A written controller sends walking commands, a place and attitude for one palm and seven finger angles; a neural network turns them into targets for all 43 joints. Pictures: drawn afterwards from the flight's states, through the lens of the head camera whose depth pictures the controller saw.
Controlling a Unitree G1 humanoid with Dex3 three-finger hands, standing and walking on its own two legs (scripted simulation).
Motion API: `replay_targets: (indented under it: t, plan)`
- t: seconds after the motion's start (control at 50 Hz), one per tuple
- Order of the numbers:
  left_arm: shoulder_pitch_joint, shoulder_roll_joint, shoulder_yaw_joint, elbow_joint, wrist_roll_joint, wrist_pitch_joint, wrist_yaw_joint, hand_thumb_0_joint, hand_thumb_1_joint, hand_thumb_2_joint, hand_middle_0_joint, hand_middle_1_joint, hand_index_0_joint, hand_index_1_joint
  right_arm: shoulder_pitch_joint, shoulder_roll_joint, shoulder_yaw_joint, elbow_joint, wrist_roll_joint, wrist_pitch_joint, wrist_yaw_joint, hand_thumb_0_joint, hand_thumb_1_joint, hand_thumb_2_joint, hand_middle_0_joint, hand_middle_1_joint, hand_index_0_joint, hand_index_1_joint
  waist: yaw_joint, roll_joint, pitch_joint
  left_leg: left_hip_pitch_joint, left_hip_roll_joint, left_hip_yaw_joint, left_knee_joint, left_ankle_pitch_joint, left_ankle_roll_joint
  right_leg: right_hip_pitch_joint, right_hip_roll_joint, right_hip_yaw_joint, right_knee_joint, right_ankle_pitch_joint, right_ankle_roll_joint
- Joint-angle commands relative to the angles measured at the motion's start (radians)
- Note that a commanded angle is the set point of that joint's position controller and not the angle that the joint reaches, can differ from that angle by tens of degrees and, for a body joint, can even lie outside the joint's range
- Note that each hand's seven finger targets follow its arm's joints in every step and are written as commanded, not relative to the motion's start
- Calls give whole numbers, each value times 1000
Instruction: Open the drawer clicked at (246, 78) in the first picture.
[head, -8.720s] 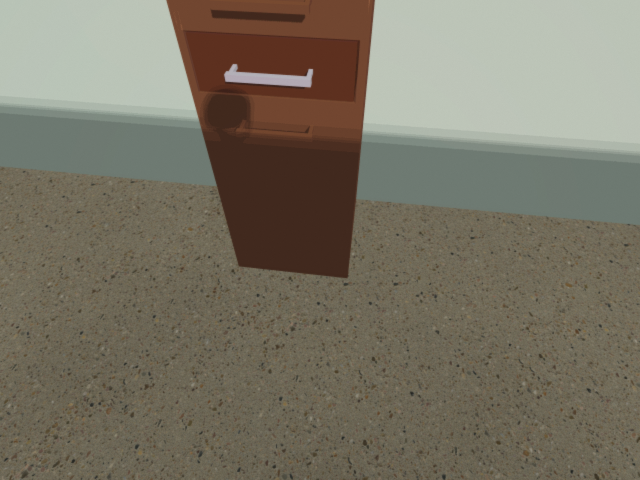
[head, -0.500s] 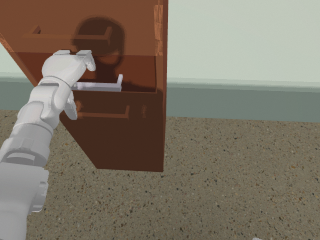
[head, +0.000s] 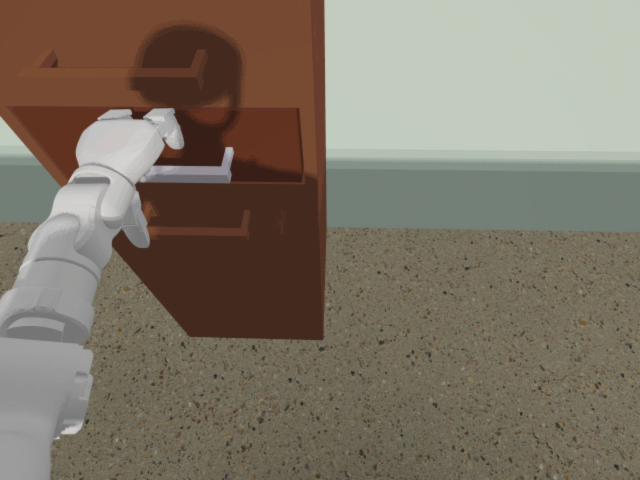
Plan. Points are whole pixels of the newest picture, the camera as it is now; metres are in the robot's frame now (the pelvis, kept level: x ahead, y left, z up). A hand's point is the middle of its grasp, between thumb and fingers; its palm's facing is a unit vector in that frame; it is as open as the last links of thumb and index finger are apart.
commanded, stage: lower the fingers behind the handle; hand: left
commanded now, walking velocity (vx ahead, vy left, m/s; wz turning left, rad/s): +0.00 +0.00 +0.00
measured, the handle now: (164, 164) +0.53 +0.23 +0.06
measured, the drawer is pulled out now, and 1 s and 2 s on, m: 0.00 0.00 0.00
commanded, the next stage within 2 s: close the thumb around the handle in 1.34 s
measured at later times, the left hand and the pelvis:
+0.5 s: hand (152, 193) +0.47 +0.23 +0.06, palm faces -0.06 -0.02 -1.00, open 13.8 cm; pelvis -0.01 +0.00 -0.01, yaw +0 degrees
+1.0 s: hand (153, 204) +0.47 +0.24 +0.04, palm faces -0.03 -0.04 -1.00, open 13.8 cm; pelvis +0.00 +0.01 -0.01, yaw -1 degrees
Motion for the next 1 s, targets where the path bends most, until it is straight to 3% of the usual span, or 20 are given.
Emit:
replay_targets:
  t: [0.0,0.1,0.12,0.16,0.18,0.22,0.28,0.3,0.36,0.4,0.46,0.52,0.58,0.62,0.66,0.68,0.8,0.86,0.94,0.98]
  plan:
    - [-456,290,103,-191,-7,-5,64,0,-500,300,-300,-1200,-300,-1200,56,-152,-57,-79,-11,-27,-20,0,-900,-900,200,300,200,300,-5,-4,-430,154,-31,-17,-30,441,24,253,39,-1,-21,343,-38]
    - [-471,283,87,-142,3,-1,74,0,-500,300,-300,-1200,-300,-1200,60,-156,-55,-70,-9,-34,-25,0,-900,-900,200,300,200,300,-24,-16,-385,123,-31,-16,-31,369,26,220,37,0,-28,295,-36]
    - [-464,292,95,-145,6,-4,75,0,-500,300,-300,-1200,-300,-1200,62,-156,-55,-73,-10,-35,-26,0,-900,-900,200,300,200,300,-16,-18,-403,123,-34,-18,-29,378,26,229,38,0,-23,300,-37]
    - [-482,254,62,-161,1,-14,73,0,-500,300,-300,-1200,-300,-1200,63,-152,-55,-78,-12,-37,-26,0,-900,-900,200,300,200,300,-26,10,-418,143,-34,-17,-21,397,25,222,37,1,-22,307,-39]
    - [-472,270,78,-151,5,-15,75,0,-500,300,-300,-1200,-300,-1200,67,-152,-58,-75,-11,-37,-27,0,-900,-900,200,300,200,300,-23,1,-423,139,-34,-19,-17,387,25,217,38,2,-19,300,-36]
    - [-478,240,51,-123,6,-11,78,0,-500,300,-300,-1200,-300,-1200,68,-153,-56,-72,-11,-38,-28,0,-900,-900,200,300,200,300,-36,-3,-384,127,-34,-19,-15,365,24,185,38,-2,-21,283,-36]
    - [-464,280,88,-106,10,-16,89,0,-500,300,-300,-1200,-300,-1200,74,-157,-55,-73,-13,-40,-30,0,-900,-900,200,300,200,300,-26,-14,-405,107,-36,-20,-9,354,25,196,38,2,-13,277,-36]
    - [-468,263,67,-81,15,-9,93,0,-500,300,-300,-1200,-300,-1200,72,-156,-53,-71,-11,-40,-31,0,-900,-900,200,300,200,300,-38,-13,-374,95,-36,-19,-7,338,25,172,39,0,-13,266,-36]
    - [-479,296,103,-89,21,-14,109,0,-500,300,-300,-1200,-300,-1200,85,-159,-55,-72,-14,-44,-32,0,-900,-900,200,300,200,300,-30,-23,-422,90,-37,-21,4,348,26,189,41,1,-1,270,-37]
    - [-492,258,65,-68,26,-6,117,0,-500,300,-300,-1200,-300,-1200,87,-155,-55,-67,-15,-48,-30,0,-900,-900,200,300,200,300,-44,5,-399,86,-36,-18,9,337,25,158,39,1,-1,267,-36]
    - [-495,304,104,-60,33,-6,127,0,-500,300,-300,-1200,-300,-1200,99,-160,-54,-68,-16,-50,-33,0,-900,-900,200,300,200,300,-41,-13,-427,69,-36,-19,20,345,26,173,42,3,9,277,-36]
    - [-472,319,119,-72,42,-11,132,0,-500,300,-300,-1200,-300,-1200,107,-159,-57,-65,-21,-51,-32,0,-900,-900,200,300,200,300,-27,25,-471,78,-35,-19,32,389,24,180,43,4,29,315,-37]
    - [-454,267,88,-68,38,-17,133,0,-500,300,-300,-1200,-300,-1200,118,-155,-63,-60,-24,-51,-26,0,-900,-900,200,300,200,300,-36,35,-466,91,-31,-20,46,424,23,155,47,1,32,325,-37]
    - [-449,273,91,-47,37,-11,138,0,-500,300,-300,-1200,-300,-1200,123,-162,-61,-53,-23,-49,-25,0,-900,-900,200,300,200,300,-44,3,-431,67,-29,-19,45,383,24,135,49,1,27,298,-35]
    - [-452,318,132,-54,36,-20,144,0,-500,300,-300,-1200,-300,-1200,125,-168,-62,-51,-24,-49,-29,0,-900,-900,200,300,200,300,-39,-29,-448,43,-30,-16,47,380,29,168,47,6,30,315,-35]
    - [-448,335,142,-67,41,-24,147,0,-500,300,-300,-1200,-300,-1200,126,-166,-63,-52,-26,-48,-27,0,-900,-900,200,300,200,300,-31,3,-480,52,-32,-17,49,394,27,177,46,9,39,328,-35]
    - [-402,268,117,-103,42,-42,166,0,-500,300,-300,-1200,-300,-1200,135,-159,-75,-43,-34,-45,-16,0,-900,-900,200,300,200,300,-27,48,-497,104,-19,-30,76,512,17,118,53,-5,63,344,-38]
    - [-377,249,115,-91,35,-39,177,0,-500,300,-300,-1200,-300,-1200,139,-161,-77,-34,-37,-40,-7,0,-900,-900,200,300,200,300,-32,31,-480,109,-14,-35,84,543,14,101,56,-11,61,340,-39]
    - [-385,216,71,-46,52,-1,189,0,-500,300,-300,-1200,-300,-1200,125,-163,-70,-36,-29,-34,-2,0,-900,-900,200,300,200,300,-41,23,-415,64,-18,-34,69,423,14,64,57,-16,56,271,-41]
    - [-426,239,86,-81,58,3,197,0,-500,300,-300,-1200,-300,-1200,126,-163,-72,-38,-32,-34,-3,0,-900,-900,200,300,200,300,-37,53,-470,99,-16,-38,72,448,13,73,55,-14,62,275,-42]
